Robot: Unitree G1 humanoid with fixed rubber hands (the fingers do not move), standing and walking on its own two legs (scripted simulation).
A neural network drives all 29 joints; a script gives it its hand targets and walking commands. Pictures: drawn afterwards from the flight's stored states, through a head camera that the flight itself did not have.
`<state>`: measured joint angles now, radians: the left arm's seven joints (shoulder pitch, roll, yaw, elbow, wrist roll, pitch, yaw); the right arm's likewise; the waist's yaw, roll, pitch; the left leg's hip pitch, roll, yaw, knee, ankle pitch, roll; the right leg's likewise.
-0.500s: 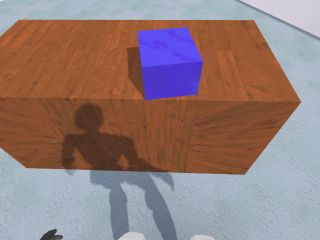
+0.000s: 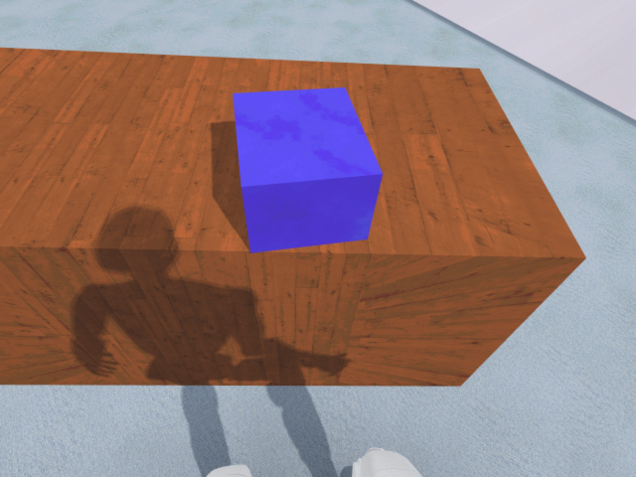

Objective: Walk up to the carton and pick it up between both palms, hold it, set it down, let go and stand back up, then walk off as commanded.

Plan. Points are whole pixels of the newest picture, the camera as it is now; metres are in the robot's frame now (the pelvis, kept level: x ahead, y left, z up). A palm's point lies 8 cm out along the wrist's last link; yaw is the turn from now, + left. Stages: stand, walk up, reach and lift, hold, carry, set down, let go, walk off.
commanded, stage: walk up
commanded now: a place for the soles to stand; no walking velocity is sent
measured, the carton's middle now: (300, 166) +0.60 +0.05 +0.01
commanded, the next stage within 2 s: none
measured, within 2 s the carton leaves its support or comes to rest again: neither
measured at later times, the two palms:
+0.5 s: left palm (82, 460) +0.15 +0.31 -0.12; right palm (511, 401) +0.24 -0.28 -0.11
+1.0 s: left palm (114, 395) +0.22 +0.29 -0.09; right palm (525, 399) +0.24 -0.29 -0.09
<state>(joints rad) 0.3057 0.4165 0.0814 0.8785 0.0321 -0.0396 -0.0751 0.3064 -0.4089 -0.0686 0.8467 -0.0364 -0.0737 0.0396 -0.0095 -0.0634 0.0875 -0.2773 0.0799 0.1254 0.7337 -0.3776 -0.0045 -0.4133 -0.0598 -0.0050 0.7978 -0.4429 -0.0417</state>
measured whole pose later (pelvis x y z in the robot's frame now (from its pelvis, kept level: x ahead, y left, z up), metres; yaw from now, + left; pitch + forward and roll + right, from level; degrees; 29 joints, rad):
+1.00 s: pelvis +0.14 +0.00 +0.03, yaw +2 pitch -3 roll +0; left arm 0.07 0.33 -0.01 1.11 0.00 -0.03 0.00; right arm 0.04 -0.34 -0.01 1.13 0.00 -0.02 0.02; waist -0.01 0.00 0.10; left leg -0.22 0.03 0.07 0.48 -0.20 0.00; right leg -0.12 -0.01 0.00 0.48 -0.31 0.00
